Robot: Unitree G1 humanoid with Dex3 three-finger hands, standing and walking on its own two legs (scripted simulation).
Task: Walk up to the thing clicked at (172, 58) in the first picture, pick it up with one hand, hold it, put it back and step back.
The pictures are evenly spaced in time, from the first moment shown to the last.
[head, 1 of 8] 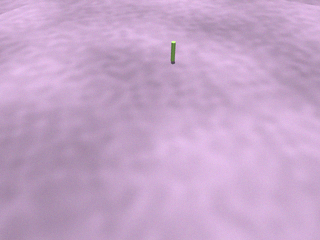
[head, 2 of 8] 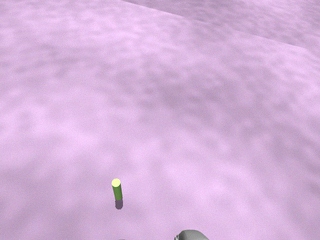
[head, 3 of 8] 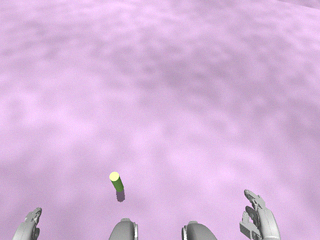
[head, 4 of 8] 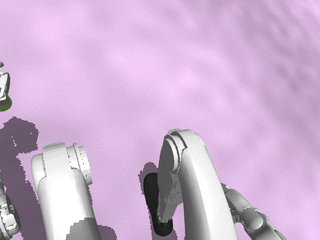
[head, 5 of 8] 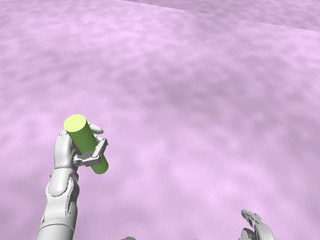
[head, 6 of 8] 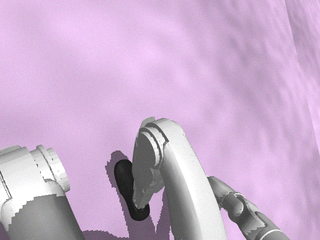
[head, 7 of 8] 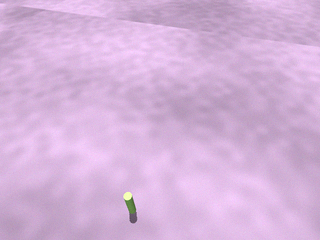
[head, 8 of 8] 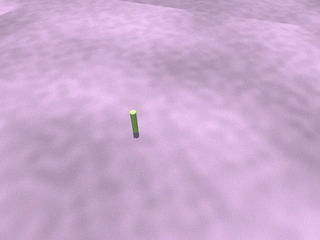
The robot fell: no
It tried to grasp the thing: yes
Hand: left
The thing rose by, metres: 0.67
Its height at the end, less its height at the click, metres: +0.00
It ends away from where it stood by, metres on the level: 0.01
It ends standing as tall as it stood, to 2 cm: yes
